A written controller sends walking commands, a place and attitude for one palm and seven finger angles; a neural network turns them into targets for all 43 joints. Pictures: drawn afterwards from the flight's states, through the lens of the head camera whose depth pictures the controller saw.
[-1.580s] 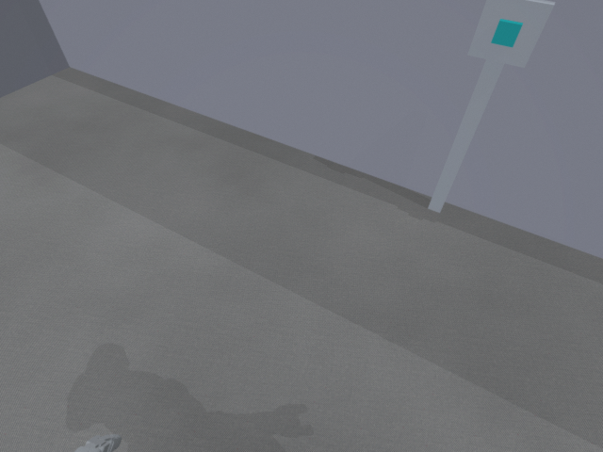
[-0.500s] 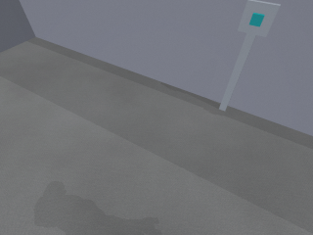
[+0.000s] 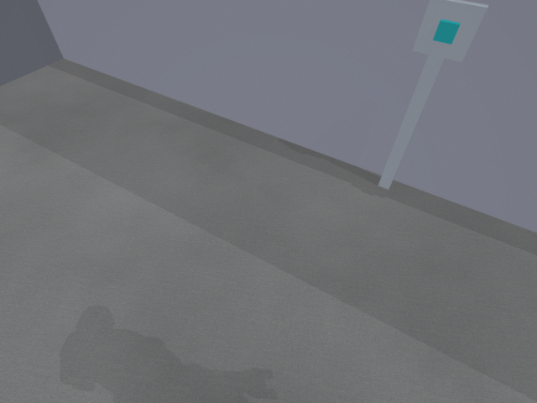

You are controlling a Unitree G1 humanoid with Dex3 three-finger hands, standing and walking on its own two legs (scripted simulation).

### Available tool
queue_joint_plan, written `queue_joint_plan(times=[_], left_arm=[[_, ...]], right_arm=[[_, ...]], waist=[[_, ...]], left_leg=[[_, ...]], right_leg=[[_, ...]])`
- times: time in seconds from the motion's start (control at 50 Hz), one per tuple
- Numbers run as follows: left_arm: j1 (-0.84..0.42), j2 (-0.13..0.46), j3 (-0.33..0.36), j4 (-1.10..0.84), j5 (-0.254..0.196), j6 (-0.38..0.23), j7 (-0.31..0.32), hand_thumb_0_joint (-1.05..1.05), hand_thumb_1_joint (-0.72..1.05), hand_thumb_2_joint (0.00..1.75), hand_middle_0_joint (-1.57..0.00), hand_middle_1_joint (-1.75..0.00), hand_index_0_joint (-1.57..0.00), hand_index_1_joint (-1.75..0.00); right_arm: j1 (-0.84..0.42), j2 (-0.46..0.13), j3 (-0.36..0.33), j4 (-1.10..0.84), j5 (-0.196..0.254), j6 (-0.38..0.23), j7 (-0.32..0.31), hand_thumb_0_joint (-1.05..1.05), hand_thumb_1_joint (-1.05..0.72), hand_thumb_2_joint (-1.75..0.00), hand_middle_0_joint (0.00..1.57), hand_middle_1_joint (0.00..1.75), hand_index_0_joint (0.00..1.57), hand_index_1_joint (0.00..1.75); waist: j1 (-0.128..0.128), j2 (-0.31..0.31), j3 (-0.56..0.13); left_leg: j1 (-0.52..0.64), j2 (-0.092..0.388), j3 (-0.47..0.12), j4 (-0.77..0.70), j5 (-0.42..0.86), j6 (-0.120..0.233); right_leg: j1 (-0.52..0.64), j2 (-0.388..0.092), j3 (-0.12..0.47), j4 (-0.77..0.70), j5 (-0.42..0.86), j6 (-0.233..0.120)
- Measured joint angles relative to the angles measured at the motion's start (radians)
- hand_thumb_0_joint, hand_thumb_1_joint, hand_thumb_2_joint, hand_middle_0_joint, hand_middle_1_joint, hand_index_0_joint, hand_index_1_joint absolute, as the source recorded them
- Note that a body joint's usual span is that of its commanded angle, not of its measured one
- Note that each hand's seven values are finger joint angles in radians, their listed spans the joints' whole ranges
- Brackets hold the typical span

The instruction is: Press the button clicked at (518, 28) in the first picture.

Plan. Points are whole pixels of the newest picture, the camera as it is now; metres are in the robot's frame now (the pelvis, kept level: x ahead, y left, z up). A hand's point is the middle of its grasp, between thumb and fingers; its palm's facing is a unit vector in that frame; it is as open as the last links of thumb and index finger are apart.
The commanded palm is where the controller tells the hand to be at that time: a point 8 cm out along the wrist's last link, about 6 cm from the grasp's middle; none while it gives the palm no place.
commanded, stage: walk to a spot facing it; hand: left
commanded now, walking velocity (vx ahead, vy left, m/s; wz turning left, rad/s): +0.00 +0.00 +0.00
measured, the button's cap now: (446, 31) +1.29 -0.55 +0.04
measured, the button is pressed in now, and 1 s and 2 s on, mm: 0 0 0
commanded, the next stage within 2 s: turn to face it in 1.90 s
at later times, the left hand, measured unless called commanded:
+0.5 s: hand out of the picture +0.05 +0.17 -0.18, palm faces -0.13 -0.96 -0.25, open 7.4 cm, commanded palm none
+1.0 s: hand (171, 396) +0.17 +0.19 -0.19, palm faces -0.32 -0.93 -0.19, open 7.4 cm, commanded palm none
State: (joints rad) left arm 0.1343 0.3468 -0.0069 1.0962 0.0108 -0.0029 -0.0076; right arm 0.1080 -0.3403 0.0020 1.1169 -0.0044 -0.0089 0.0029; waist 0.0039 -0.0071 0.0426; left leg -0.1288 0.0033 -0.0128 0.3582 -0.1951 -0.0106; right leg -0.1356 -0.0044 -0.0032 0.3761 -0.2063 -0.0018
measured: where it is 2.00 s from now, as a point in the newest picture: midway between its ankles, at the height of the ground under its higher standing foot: (344, 353)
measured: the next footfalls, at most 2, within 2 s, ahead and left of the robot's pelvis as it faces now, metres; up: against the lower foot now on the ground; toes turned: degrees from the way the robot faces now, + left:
left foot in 0.96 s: +0.27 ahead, +0.06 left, +0.00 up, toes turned -22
right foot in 1.50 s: +0.33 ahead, -0.29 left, +0.00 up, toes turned -53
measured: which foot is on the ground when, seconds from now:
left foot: down 0.00-0.44, up 0.46-0.94, down 0.96-1.00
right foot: down 0.00-0.96, up 0.98-1.00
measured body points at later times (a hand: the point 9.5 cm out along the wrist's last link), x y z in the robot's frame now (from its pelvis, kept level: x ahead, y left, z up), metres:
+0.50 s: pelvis -0.01 -0.03 -0.03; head +0.00 -0.05 +0.42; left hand +0.06 +0.22 -0.16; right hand +0.01 -0.29 -0.18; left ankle +0.00 +0.12 -0.71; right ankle -0.01 -0.10 -0.75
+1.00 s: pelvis +0.14 -0.01 -0.02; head +0.16 +0.00 +0.43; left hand +0.19 +0.24 -0.18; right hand +0.17 -0.29 -0.13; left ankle +0.23 +0.07 -0.75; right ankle -0.01 -0.10 -0.73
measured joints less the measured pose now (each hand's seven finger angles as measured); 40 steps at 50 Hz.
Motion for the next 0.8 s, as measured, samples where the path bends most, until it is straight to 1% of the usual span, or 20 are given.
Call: queue_joint_plan(times=[0.08,0.14,0.2,0.3,0.32,0.36,0.38,0.4,0.42,0.44,0.46,0.48,0.5,0.54,0.6,0.66,0.72,0.8], left_arm=[[-0.001,0.001,-0.001,0.000,0.000,-0.001,0.000,0.01,0.90,0.90,-0.20,-0.30,-0.21,-0.30],[0.000,0.000,0.003,-0.006,0.000,0.004,0.001,0.01,0.90,0.90,-0.20,-0.30,-0.21,-0.30],[0.013,-0.010,0.011,-0.027,0.000,0.021,0.011,0.00,0.90,0.90,-0.20,-0.30,-0.20,-0.30],[0.047,-0.040,0.023,-0.077,0.005,0.054,0.005,0.00,0.91,0.90,-0.20,-0.30,-0.20,-0.30],[0.052,-0.047,0.025,-0.088,0.005,0.059,0.002,0.00,0.91,0.90,-0.20,-0.30,-0.20,-0.30],[0.066,-0.065,0.033,-0.105,0.006,0.067,-0.004,0.00,0.91,0.90,-0.20,-0.30,-0.20,-0.30],[0.075,-0.076,0.036,-0.112,0.007,0.069,-0.008,0.00,0.91,0.90,-0.20,-0.30,-0.20,-0.30],[0.086,-0.089,0.039,-0.118,0.008,0.069,-0.015,0.00,0.91,0.90,-0.20,-0.30,-0.20,-0.30],[0.101,-0.101,0.041,-0.126,0.010,0.063,-0.021,0.00,0.91,0.90,-0.20,-0.30,-0.20,-0.30],[0.118,-0.110,0.042,-0.134,0.014,0.052,-0.025,0.00,0.91,0.90,-0.20,-0.30,-0.20,-0.30],[0.131,-0.121,0.041,-0.139,0.016,0.040,-0.024,0.00,0.91,0.90,-0.20,-0.30,-0.20,-0.30],[0.144,-0.132,0.040,-0.142,0.014,0.029,-0.019,0.00,0.91,0.90,-0.20,-0.30,-0.20,-0.30],[0.160,-0.143,0.039,-0.143,0.012,0.020,-0.014,0.00,0.91,0.90,-0.20,-0.30,-0.20,-0.30],[0.195,-0.162,0.037,-0.137,0.011,0.008,-0.008,0.00,0.91,0.90,-0.20,-0.30,-0.20,-0.30],[0.243,-0.182,0.035,-0.115,0.009,-0.006,-0.010,0.00,0.90,0.90,-0.20,-0.30,-0.21,-0.30],[0.279,-0.192,0.037,-0.096,0.009,-0.019,-0.011,0.00,0.90,0.90,-0.20,-0.30,-0.21,-0.30],[0.302,-0.195,0.042,-0.084,0.011,-0.028,-0.010,0.01,0.90,0.90,-0.20,-0.30,-0.21,-0.30],[0.317,-0.191,0.049,-0.075,0.015,-0.035,-0.003,0.01,0.90,0.90,-0.20,-0.30,-0.21,-0.30]], right_arm=[[-0.002,0.000,0.000,0.000,0.000,-0.001,0.000,0.01,-0.91,-0.90,0.21,0.30,0.21,0.30],[-0.005,0.001,-0.002,-0.005,-0.001,0.000,-0.003,0.01,-0.91,-0.90,0.21,0.30,0.21,0.30],[-0.009,0.016,-0.009,-0.028,-0.003,0.009,-0.014,0.01,-0.91,-0.90,0.21,0.30,0.21,0.30],[0.004,0.066,-0.021,-0.093,-0.005,0.025,-0.021,0.01,-0.91,-0.90,0.20,0.30,0.20,0.30],[0.008,0.077,-0.023,-0.104,-0.006,0.026,-0.021,0.01,-0.91,-0.90,0.20,0.30,0.20,0.30],[0.018,0.095,-0.026,-0.119,-0.008,0.028,-0.019,0.01,-0.91,-0.90,0.21,0.30,0.20,0.30],[0.026,0.101,-0.027,-0.123,-0.010,0.028,-0.017,0.01,-0.91,-0.90,0.21,0.30,0.21,0.30],[0.037,0.104,-0.028,-0.125,-0.012,0.030,-0.014,0.01,-0.91,-0.90,0.21,0.30,0.21,0.30],[0.050,0.104,-0.030,-0.125,-0.013,0.034,-0.011,0.01,-0.91,-0.90,0.21,0.30,0.21,0.30],[0.063,0.103,-0.032,-0.126,-0.012,0.040,-0.007,0.01,-0.91,-0.90,0.21,0.30,0.21,0.30],[0.073,0.103,-0.036,-0.123,-0.011,0.049,-0.005,0.01,-0.91,-0.90,0.21,0.30,0.21,0.30],[0.080,0.103,-0.038,-0.117,-0.011,0.059,-0.002,0.01,-0.91,-0.90,0.21,0.30,0.21,0.30],[0.084,0.103,-0.040,-0.111,-0.012,0.064,0.003,0.01,-0.91,-0.90,0.21,0.30,0.21,0.30],[0.088,0.104,-0.046,-0.109,-0.015,0.061,0.012,0.01,-0.91,-0.90,0.21,0.30,0.20,0.30],[0.091,0.104,-0.056,-0.123,-0.019,0.042,0.018,0.01,-0.91,-0.90,0.20,0.30,0.20,0.30],[0.087,0.104,-0.065,-0.139,-0.019,0.028,0.016,0.01,-0.91,-0.90,0.20,0.30,0.20,0.30],[0.079,0.103,-0.071,-0.149,-0.019,0.023,0.014,0.01,-0.91,-0.90,0.20,0.30,0.20,0.30],[0.060,0.108,-0.073,-0.156,-0.017,0.021,0.013,0.01,-0.91,-0.90,0.20,0.30,0.20,0.30]], waist=[[0.000,0.001,-0.002],[0.006,0.001,-0.002],[0.013,0.000,-0.002],[0.014,-0.016,0.014],[0.016,-0.021,0.021],[0.019,-0.022,0.035],[0.020,-0.016,0.038],[0.022,-0.005,0.038],[0.024,0.009,0.033],[0.026,0.021,0.025],[0.024,0.034,0.020],[0.027,0.041,0.019],[0.032,0.045,0.017],[0.037,0.041,0.012],[0.030,0.030,0.001],[0.028,0.019,-0.007],[0.032,0.017,-0.013],[0.048,0.015,-0.021]], left_leg=[[0.004,0.000,0.001,-0.003,0.000,0.000],[0.003,0.002,0.008,0.002,-0.004,0.000],[-0.014,0.011,0.033,0.037,-0.023,-0.003],[-0.061,0.023,0.087,0.121,-0.068,-0.004],[-0.068,0.024,0.101,0.138,-0.076,-0.004],[-0.074,0.035,0.127,0.168,-0.094,-0.006],[-0.075,0.044,0.137,0.184,-0.104,-0.010],[-0.077,0.057,0.145,0.204,-0.117,-0.017],[-0.087,0.074,0.150,0.239,-0.137,-0.025],[-0.113,0.092,0.150,0.303,-0.197,-0.024],[-0.157,0.098,0.124,0.406,-0.273,-0.029],[-0.202,0.091,0.091,0.513,-0.303,-0.029],[-0.243,0.081,0.066,0.602,-0.293,-0.028],[-0.309,0.069,0.047,0.702,-0.223,-0.032],[-0.372,0.070,0.047,0.723,-0.112,-0.046],[-0.407,0.078,0.041,0.695,-0.054,-0.058],[-0.424,0.086,0.029,0.655,-0.030,-0.066],[-0.419,0.088,0.024,0.575,-0.035,-0.069]], right_leg=[[0.004,0.000,0.001,-0.003,0.000,0.000],[-0.001,0.002,0.008,0.003,-0.001,0.000],[-0.032,0.011,0.033,0.043,-0.012,0.000],[-0.122,0.026,0.081,0.173,-0.054,-0.002],[-0.148,0.023,0.075,0.224,-0.073,0.001],[-0.193,0.015,0.043,0.344,-0.180,0.007],[-0.199,0.010,0.023,0.376,-0.221,0.008],[-0.192,0.006,0.001,0.374,-0.234,0.008],[-0.170,0.005,-0.020,0.337,-0.219,0.008],[-0.158,0.012,-0.029,0.297,-0.178,-0.006],[-0.168,0.025,-0.038,0.310,-0.152,-0.030],[-0.168,0.035,-0.043,0.314,-0.146,-0.051],[-0.159,0.044,-0.040,0.298,-0.141,-0.066],[-0.128,0.056,-0.023,0.227,-0.114,-0.080],[-0.077,0.064,0.011,0.106,-0.054,-0.080],[-0.042,0.069,0.048,0.028,-0.021,-0.080],[-0.015,0.078,0.080,-0.012,-0.014,-0.076],[0.019,0.087,0.119,-0.033,-0.030,-0.068]])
